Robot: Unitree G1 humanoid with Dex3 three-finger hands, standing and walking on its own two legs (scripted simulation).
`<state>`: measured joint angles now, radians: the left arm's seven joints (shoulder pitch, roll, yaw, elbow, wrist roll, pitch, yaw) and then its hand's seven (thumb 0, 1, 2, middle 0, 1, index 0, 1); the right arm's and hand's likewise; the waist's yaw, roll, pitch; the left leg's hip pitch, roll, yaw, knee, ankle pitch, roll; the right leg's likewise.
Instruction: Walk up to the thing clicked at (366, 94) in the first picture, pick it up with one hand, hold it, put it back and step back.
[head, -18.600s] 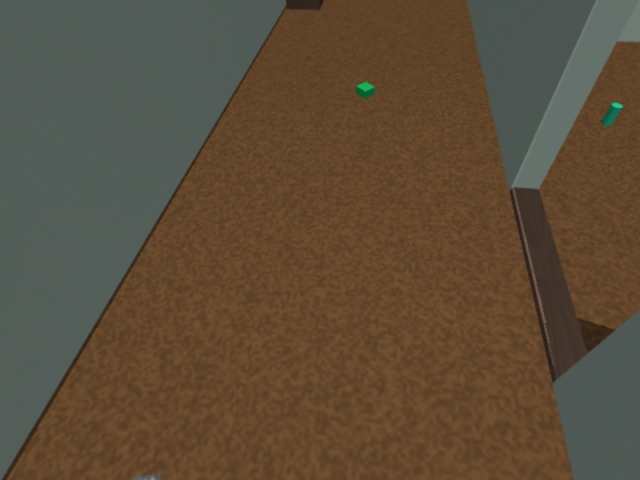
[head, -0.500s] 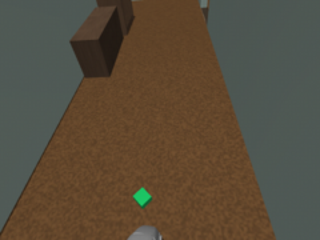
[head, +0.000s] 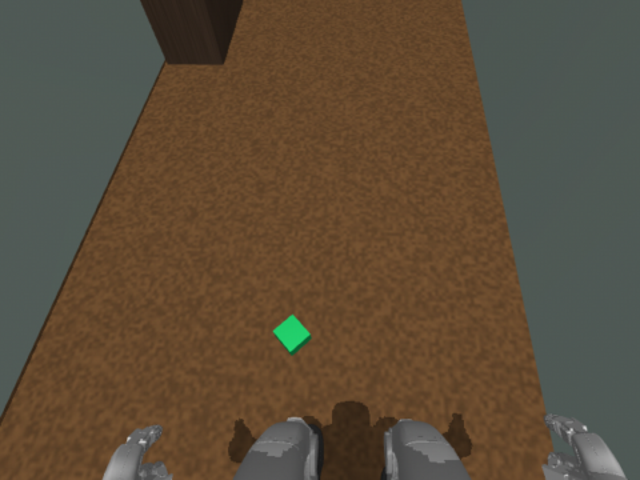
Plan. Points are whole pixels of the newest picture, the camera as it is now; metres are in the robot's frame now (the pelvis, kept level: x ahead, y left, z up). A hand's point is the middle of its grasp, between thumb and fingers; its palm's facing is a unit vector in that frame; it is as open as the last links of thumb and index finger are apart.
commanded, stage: walk up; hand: left
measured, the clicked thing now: (292, 334) +0.47 +0.16 -0.73
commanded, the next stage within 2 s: stand in 1.62 s
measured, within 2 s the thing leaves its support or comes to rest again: neither
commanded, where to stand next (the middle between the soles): +0.06 +0.01 m, yaw -4 degrees
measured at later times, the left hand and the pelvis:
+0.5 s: hand out of the picture +0.01 +0.31 -0.14, palm faces +0.01 -0.93 -0.38, open 7.4 cm; pelvis -0.04 +0.03 +0.00, yaw +2 degrees
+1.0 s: hand out of the picture +0.09 +0.30 -0.14, palm faces -0.03 -0.84 -0.54, open 7.4 cm; pelvis +0.00 +0.01 -0.02, yaw -1 degrees
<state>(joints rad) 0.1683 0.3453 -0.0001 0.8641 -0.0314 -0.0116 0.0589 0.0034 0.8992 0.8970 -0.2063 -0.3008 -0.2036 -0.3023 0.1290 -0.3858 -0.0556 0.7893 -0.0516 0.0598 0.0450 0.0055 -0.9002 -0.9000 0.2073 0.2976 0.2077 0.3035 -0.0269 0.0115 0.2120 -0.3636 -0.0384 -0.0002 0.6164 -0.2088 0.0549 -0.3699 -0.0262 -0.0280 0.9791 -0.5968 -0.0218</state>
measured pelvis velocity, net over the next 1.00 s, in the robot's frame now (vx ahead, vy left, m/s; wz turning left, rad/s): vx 0.00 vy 0.01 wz -0.02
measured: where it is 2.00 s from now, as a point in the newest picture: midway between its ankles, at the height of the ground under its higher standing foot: outside the picture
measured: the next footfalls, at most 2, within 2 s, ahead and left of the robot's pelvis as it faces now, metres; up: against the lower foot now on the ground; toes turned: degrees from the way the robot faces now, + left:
right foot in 0.12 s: +0.05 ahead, -0.11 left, +0.00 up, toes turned -5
left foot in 0.42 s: -0.05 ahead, +0.15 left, +0.00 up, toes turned +4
